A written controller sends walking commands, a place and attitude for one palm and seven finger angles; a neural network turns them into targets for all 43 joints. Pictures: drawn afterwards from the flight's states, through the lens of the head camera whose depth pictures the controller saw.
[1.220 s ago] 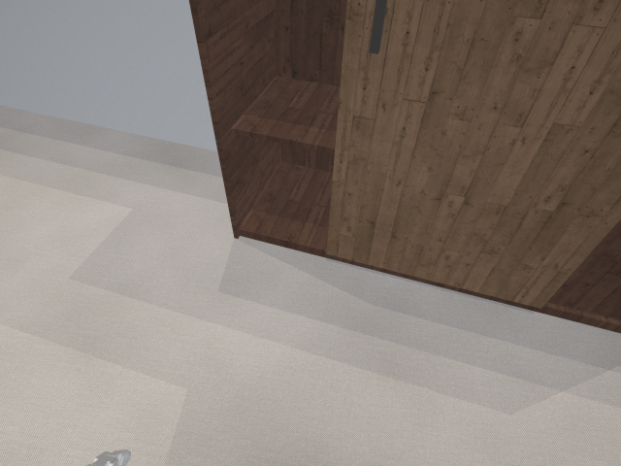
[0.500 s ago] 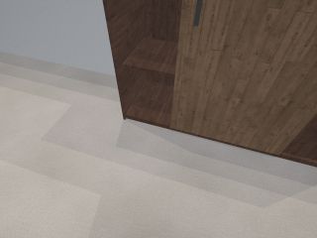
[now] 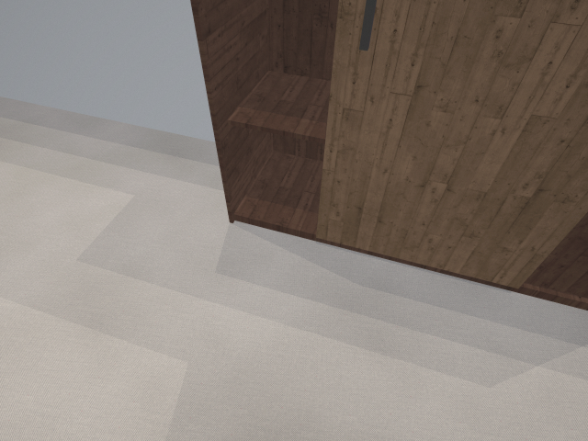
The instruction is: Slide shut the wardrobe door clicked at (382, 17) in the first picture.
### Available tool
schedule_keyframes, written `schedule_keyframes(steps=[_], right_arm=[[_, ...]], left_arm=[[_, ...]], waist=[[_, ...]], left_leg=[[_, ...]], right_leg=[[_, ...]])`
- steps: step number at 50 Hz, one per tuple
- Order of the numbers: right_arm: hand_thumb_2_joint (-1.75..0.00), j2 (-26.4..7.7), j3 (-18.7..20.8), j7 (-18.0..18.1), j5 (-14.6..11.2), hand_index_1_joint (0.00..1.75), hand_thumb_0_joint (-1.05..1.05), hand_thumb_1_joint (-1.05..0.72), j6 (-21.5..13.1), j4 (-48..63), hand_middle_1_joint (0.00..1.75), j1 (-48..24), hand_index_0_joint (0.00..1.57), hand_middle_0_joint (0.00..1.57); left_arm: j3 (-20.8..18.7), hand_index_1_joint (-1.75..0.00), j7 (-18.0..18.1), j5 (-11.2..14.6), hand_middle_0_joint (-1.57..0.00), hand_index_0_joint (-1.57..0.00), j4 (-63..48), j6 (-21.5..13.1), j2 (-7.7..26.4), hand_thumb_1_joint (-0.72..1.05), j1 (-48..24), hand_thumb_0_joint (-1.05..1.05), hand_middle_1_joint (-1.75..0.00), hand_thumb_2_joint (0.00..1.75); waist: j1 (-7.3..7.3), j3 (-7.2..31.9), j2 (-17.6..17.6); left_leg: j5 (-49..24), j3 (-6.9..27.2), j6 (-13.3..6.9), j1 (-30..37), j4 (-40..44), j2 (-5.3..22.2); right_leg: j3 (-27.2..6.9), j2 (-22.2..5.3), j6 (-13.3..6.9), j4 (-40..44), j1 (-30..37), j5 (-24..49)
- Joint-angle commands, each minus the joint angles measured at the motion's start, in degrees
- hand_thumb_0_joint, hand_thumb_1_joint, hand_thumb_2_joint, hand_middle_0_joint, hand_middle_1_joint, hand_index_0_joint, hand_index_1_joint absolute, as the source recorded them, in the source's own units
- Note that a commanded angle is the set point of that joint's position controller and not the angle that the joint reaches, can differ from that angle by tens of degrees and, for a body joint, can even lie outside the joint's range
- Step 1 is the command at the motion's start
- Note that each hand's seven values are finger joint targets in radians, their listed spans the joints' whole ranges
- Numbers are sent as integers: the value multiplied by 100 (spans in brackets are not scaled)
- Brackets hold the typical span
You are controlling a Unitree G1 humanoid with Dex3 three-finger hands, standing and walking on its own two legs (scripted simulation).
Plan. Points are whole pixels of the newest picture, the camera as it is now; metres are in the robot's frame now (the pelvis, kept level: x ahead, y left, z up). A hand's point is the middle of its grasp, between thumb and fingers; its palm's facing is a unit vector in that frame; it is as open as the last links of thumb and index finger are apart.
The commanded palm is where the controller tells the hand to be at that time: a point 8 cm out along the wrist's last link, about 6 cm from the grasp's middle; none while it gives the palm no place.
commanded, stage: look at it before walking up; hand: right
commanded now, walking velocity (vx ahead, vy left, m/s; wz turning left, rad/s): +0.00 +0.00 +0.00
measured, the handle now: (372, 3) +1.00 -0.13 +0.21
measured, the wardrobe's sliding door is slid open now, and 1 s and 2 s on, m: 0.40 0.40 0.40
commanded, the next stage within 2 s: walk to a spot facing it in 0.22 s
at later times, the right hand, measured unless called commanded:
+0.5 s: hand out of the picture +0.07 -0.24 -0.16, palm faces -0.06 +0.95 -0.32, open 7.4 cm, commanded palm none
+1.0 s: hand out of the picture +0.04 -0.16 -0.16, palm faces -0.22 +0.95 -0.20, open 7.4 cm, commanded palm none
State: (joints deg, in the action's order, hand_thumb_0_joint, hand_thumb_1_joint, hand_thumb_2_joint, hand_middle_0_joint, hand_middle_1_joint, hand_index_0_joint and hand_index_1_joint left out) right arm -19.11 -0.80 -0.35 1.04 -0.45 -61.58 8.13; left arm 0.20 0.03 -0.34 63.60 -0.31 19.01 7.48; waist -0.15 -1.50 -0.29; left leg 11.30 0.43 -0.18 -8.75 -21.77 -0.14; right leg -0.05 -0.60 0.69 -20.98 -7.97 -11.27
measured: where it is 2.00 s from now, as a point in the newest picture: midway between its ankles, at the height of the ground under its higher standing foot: (300, 425)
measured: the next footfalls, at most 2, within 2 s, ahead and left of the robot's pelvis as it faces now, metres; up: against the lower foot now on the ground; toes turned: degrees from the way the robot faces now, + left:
right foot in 1.24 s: +0.26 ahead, -0.07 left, +0.00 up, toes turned +22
left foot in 1.88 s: +0.31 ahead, +0.11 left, +0.00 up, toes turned +55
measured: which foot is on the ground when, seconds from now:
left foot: down 0.00-1.00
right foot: down 0.00-0.72, up 0.74-1.00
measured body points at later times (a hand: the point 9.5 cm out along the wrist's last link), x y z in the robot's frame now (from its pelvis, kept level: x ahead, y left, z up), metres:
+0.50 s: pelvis +0.00 +0.00 +0.00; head +0.01 +0.00 +0.45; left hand +0.08 +0.28 -0.14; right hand +0.07 -0.29 -0.14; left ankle +0.01 +0.12 -0.75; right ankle +0.00 -0.13 -0.75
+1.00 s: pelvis +0.03 +0.03 +0.00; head +0.05 +0.04 +0.45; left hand +0.04 +0.30 -0.14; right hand +0.06 -0.21 -0.14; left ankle -0.02 +0.10 -0.75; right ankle +0.09 -0.12 -0.66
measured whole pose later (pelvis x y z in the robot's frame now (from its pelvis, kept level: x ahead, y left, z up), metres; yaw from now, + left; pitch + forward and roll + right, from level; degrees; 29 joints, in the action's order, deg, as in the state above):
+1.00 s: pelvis +0.03 +0.03 +0.00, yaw +18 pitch +1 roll +0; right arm -9.4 1.8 -1.0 1.4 -1.9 -56.8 25.1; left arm -3.9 -0.8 -1.4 54.5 0.9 14.3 10.1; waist -2.3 -1.0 0.9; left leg 12.6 5.9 -3.6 -9.0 -20.6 -4.9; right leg 0.3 -4.8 3.9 -61.3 -32.4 -11.9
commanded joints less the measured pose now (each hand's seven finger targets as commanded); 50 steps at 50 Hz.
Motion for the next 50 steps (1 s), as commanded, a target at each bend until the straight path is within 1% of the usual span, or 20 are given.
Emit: schedule_keyframes(steps=[1, 9, 17, 21, 25, 28, 29, 30, 32, 33, 34, 35, 36, 37, 38, 39, 40, 42, 45, 50], right_arm=[[-90, -1189, 255, 103, -35, 30, 0, -90, -111, 351, 30, -225, 20, 20], [-90, -1187, 262, 113, -37, 30, 0, -90, -124, 329, 30, -186, 20, 20], [-90, -1189, 262, 106, -34, 30, 0, -90, -98, 321, 30, -198, 20, 20], [-90, -600, 208, 132, -32, 30, 0, -90, 123, 395, 30, 126, 20, 20], [-90, -643, 320, 92, 0, 30, 0, -90, 237, 700, 30, 217, 20, 20], [-90, -530, 371, 40, 9, 30, 0, -90, 281, 915, 30, 270, 20, 20], [-90, -465, 384, 23, 4, 30, 0, -90, 292, 945, 30, 342, 20, 20], [-90, -380, 400, 4, 7, 30, 0, -90, 316, 996, 30, 408, 20, 20], [-90, -221, 464, -34, 8, 30, 0, -90, 334, 1065, 30, 632, 20, 20], [-90, -206, 491, -73, 5, 30, 0, -90, 325, 1062, 30, 779, 20, 20], [-90, -194, 511, -111, 25, 30, 0, -90, 302, 1014, 30, 1067, 20, 20], [-90, -206, 567, -124, 58, 30, 0, -90, 261, 870, 30, 1536, 20, 20], [-90, -698, 658, -63, 134, 30, 0, -90, 158, 816, 30, 1869, 20, 20], [-90, -1064, 673, 41, 77, 30, 0, -90, 114, 902, 30, 1928, 20, 20], [-90, -914, 682, 112, 29, 30, 0, -90, 84, 990, 30, 1767, 20, 20], [-90, -761, 681, 123, 18, 30, 0, -90, 15, 1049, 30, 1421, 20, 20], [-90, -584, 632, 106, 10, 30, 0, -90, -42, 1091, 30, 1194, 20, 20], [-90, -320, 564, 63, -9, 30, 0, -90, -172, 1079, 30, 1199, 20, 20], [-90, -268, 583, 45, -14, 30, 0, -90, -263, 921, 30, 1598, 20, 20], [-90, -105, 573, 57, 16, 30, 0, -90, -315, 739, 30, 2056, 20, 20]], left_arm=[[-215, -30, 61, -16, -20, -20, -368, -146, 1137, 90, -264, 0, -30, 90], [-212, -30, 76, -2, -20, -20, -377, -163, 1153, 90, -258, 0, -30, 90], [-214, -30, 90, -16, -20, -20, -365, -155, 1173, 90, -293, 0, -30, 90], [-154, -30, 136, -31, -20, -20, -395, -8, 503, 90, 155, 0, -30, 90], [-303, -30, 172, -41, -20, -20, -696, 84, 624, 90, 220, 0, -30, 90], [-410, -30, 180, -46, -20, -20, -907, 97, 710, 90, 180, 0, -30, 90], [-451, -30, 180, -43, -20, -20, -972, 97, 765, 90, 119, 0, -30, 90], [-484, -30, 176, -46, -20, -20, -1027, 78, 785, 90, 73, 0, -30, 90], [-512, -30, 156, -64, -20, -20, -1149, 38, 742, 90, -62, 0, -30, 90], [-518, -30, 142, -73, -20, -20, -1206, 34, 744, 90, -177, 0, -30, 90], [-526, -30, 121, -80, -20, -20, -1273, 51, 751, 90, -334, 0, -30, 90], [-526, -30, 89, -88, -20, -20, -1306, 100, 647, 90, -475, 0, -30, 90], [-435, -30, 43, -39, -20, -20, -1419, 166, 163, 90, -374, 0, -30, 90], [-384, -30, 21, -84, -20, -20, -1683, 140, -49, 90, -547, 0, -30, 90], [-446, -30, -12, -99, -20, -20, -1737, 117, 214, 90, -691, 0, -30, 90], [-481, -30, -40, -76, -20, -20, -1613, 103, 235, 90, -463, 0, -30, 90], [-493, -30, -64, -88, -20, -20, -1511, 44, 241, 90, -323, 0, -30, 90], [-501, -30, -95, -124, -20, -20, -1373, -2, 124, 90, -125, 0, -30, 90], [-496, -30, -103, -128, -20, -20, -1321, -34, -89, 90, 32, 0, -30, 90], [-471, -30, -83, -124, -20, -20, -1531, -103, -170, 90, -300, 0, -30, 90]], waist=[[10, 246, 29], [12, 432, 15], [3, 188, 49], [48, 143, -22], [67, 131, 1], [49, 123, 387], [12, 147, 609], [-23, 137, 931], [-124, 295, 1208], [-208, 316, 1157], [-399, 429, 883], [-679, 313, 391], [-787, 74, -1620], [-722, -378, -2396], [-593, -691, -1522], [-351, -701, -1377], [-217, -645, -820], [-92, -357, -373], [-118, -24, -334], [-289, 23, -571]], left_leg=[[-454, 590, -147, -61, 425, 694], [-950, 538, -149, 131, 341, 695], [-761, 584, -142, -27, 426, 668], [-1187, 707, -76, -407, 9, 612], [-1086, 839, -104, -897, -457, 449], [-720, 656, -38, -1223, -1110, 161], [-443, 515, -3, -1279, -1546, 63], [433, 281, 58, -1314, -2154, -36], [1697, 75, 111, -1172, -2877, 106], [1785, 94, 77, -866, -2677, 256], [1609, 40, 46, -390, -2175, 219], [1187, 43, 2, 335, -1330, 128], [2321, 1966, -314, 549, 360, 1055], [2647, 4157, -693, 19, 1551, 2012], [2995, 3915, -821, -357, 1760, 1950], [3305, 3755, -623, -507, 1785, 1709], [3005, 3444, -706, -640, 1558, 1570], [1791, 2649, -829, -416, 1265, 1233], [730, 2131, -845, 145, 1026, 970], [142, 2208, -963, 731, 929, 980]], right_leg=[[-504, -604, -205, 314, 34, 540], [-502, -643, -207, 281, 175, 951], [-464, -645, -196, 366, 165, 728], [-118, -692, -81, -58, 169, 727], [-56, -850, -154, -304, 78, 350], [-257, -1195, -333, -145, -48, 69], [-365, -1428, -464, -70, -110, 125], [-507, -1732, -669, 85, -249, 374], [-509, -2116, -994, 157, -373, 620], [-352, -2139, -945, 36, -621, 8], [-169, -1962, -761, -341, -950, -854], [174, -1576, -439, -1209, -1672, -1789], [902, -561, 86, -3232, -2746, -2635], [424, -32, 206, -4504, -3664, -2652], [-213, -297, 105, -4642, -3516, -1837], [-153, -440, 75, -4698, -3386, -1310], [-188, -534, 104, -4670, -3186, -939], [-116, -549, 191, -4451, -2916, -383], [6, -489, 275, -4249, -2984, -62], [16, -507, 362, -3879, -3401, -31]])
